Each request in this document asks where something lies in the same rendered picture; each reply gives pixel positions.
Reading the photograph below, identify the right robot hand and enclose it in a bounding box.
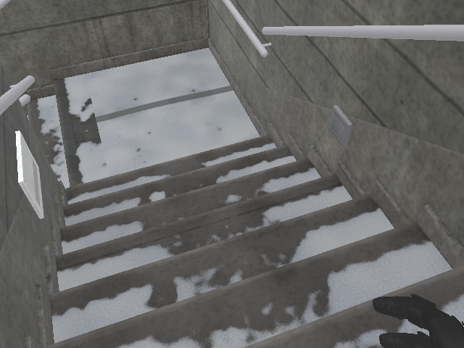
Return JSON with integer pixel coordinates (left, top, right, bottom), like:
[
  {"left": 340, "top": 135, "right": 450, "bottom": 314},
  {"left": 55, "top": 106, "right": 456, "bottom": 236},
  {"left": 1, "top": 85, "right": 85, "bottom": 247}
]
[{"left": 373, "top": 294, "right": 464, "bottom": 348}]

